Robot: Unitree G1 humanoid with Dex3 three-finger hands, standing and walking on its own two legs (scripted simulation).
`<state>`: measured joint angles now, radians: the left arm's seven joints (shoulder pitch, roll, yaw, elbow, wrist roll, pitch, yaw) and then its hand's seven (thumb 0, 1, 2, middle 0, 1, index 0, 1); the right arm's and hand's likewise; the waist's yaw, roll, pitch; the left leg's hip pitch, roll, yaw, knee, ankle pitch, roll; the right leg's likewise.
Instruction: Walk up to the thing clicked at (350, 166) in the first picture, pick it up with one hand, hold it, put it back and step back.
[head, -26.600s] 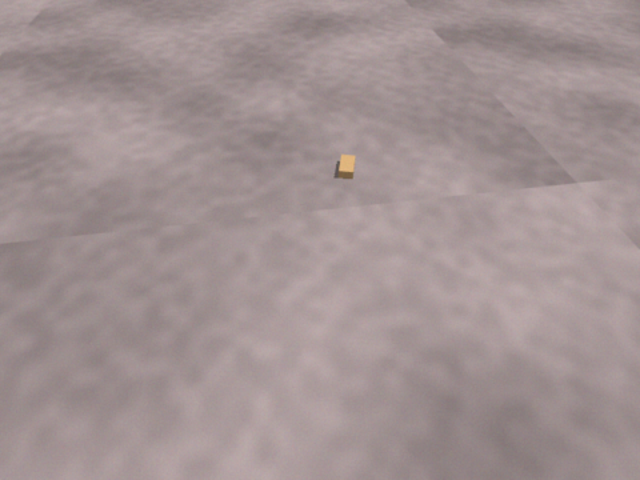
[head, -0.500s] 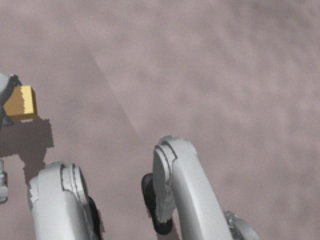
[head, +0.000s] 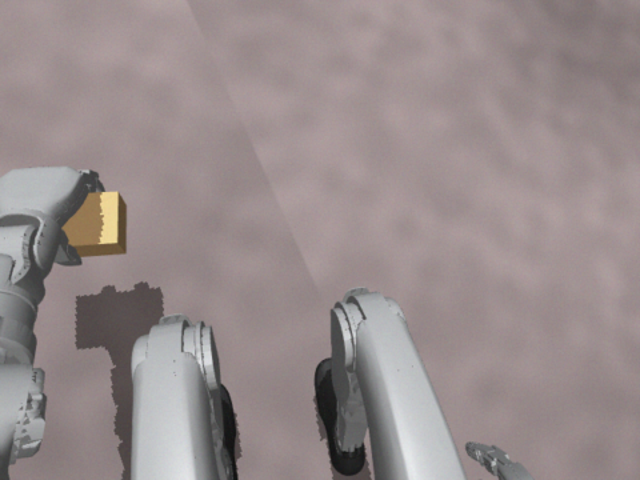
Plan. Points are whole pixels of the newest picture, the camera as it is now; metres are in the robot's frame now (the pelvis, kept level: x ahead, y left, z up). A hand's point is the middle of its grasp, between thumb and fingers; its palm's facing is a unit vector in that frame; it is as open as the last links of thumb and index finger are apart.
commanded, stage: lift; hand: left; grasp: from above
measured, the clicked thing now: (63, 226) +0.46 +0.29 -0.16
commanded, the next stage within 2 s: hold in 1.28 s
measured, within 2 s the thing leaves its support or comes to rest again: neither
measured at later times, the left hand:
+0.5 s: hand out of the picture +0.37 +0.28 +0.07, palm faces -0.46 -0.07 -0.89, open 10.1 cm
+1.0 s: hand out of the picture +0.36 +0.26 +0.22, palm faces -0.46 -0.07 -0.88, open 10.1 cm
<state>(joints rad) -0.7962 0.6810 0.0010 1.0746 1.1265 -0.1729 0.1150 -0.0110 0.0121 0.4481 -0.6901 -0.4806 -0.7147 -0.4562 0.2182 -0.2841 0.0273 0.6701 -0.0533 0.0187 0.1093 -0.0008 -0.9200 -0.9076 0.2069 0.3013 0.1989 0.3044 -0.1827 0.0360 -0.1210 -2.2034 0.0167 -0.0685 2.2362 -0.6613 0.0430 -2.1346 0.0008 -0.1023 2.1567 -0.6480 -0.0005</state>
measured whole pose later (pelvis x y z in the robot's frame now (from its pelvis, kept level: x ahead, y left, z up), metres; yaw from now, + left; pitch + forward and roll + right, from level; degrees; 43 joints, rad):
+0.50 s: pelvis +0.00 +0.00 +0.16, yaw +3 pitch +28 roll -5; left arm -0.47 0.55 -0.10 0.75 1.02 -0.09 0.06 -0.01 0.01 0.45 -0.70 -0.48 -0.72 -0.45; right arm 0.17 -0.24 0.00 0.67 0.03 0.04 -0.01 0.00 -0.91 -0.90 0.21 0.30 0.20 0.30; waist -0.09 0.04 -0.18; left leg -1.62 0.02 -0.03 1.74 -0.60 0.04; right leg -1.58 0.01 -0.06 1.68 -0.58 0.01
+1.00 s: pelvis +0.05 +0.01 +0.31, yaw +4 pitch +15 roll -2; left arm -0.36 0.42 -0.18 0.86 1.03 -0.06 0.14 -0.01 0.01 0.45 -0.69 -0.48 -0.71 -0.46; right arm 0.26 -0.24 -0.03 0.74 0.05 -0.02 -0.05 0.00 -0.91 -0.91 0.21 0.30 0.20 0.30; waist -0.08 0.04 -0.13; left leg -0.92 0.02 0.01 1.11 -0.46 0.03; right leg -0.90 0.02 -0.01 1.07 -0.44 0.01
